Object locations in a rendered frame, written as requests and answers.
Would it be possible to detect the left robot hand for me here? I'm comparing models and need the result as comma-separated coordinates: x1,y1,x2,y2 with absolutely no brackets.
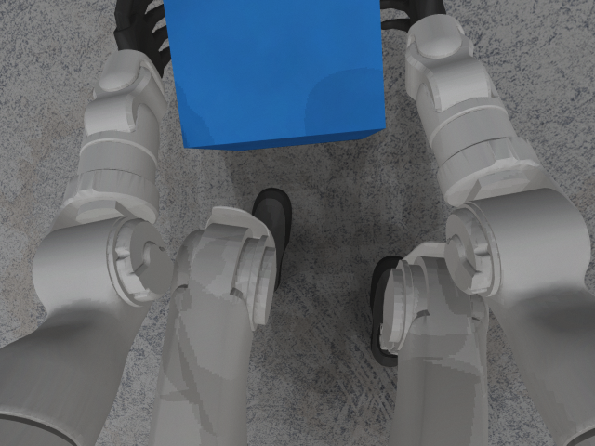
113,0,171,78

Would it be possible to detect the robot left thigh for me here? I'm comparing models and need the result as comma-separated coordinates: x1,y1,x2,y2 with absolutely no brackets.
148,223,277,446

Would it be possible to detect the left robot upper arm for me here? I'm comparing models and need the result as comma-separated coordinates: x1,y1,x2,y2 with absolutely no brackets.
0,216,173,446

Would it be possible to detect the right robot upper arm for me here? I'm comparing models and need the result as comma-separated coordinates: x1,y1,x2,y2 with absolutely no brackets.
443,188,595,446

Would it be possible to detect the right robot hand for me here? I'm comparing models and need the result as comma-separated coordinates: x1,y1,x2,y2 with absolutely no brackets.
379,0,446,33

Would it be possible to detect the left robot foot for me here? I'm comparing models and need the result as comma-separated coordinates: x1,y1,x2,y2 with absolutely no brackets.
252,188,292,292

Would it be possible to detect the robot left forearm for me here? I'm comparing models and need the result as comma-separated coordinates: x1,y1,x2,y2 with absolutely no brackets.
33,49,168,299

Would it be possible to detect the robot right forearm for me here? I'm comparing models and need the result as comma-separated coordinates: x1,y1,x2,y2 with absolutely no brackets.
405,14,591,265

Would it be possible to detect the carton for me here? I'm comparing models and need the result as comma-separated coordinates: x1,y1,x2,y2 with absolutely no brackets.
163,0,386,151

